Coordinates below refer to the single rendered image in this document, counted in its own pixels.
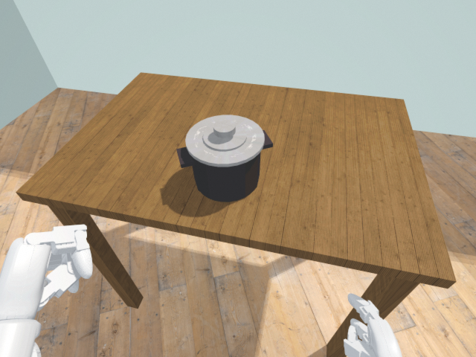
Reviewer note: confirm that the left robot forearm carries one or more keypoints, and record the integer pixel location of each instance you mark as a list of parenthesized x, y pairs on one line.
[(17, 338)]

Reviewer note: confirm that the lid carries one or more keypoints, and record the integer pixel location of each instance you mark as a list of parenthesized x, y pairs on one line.
[(243, 146)]

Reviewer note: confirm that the robot left hand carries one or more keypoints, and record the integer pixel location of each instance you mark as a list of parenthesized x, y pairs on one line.
[(22, 279)]

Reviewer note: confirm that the pot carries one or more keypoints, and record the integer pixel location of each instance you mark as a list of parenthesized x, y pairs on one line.
[(224, 184)]

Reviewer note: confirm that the robot right hand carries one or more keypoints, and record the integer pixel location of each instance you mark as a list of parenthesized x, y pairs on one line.
[(378, 339)]

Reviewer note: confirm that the table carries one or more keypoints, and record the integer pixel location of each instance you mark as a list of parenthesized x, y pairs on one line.
[(343, 183)]

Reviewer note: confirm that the knob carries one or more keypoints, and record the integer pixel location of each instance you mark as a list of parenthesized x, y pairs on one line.
[(224, 128)]

